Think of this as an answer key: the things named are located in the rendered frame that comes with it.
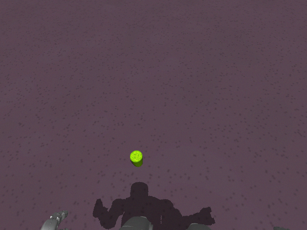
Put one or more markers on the left robot hand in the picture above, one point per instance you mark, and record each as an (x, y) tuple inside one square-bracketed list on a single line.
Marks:
[(55, 220)]

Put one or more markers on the cup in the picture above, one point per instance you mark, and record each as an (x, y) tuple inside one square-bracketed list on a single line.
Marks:
[(136, 158)]

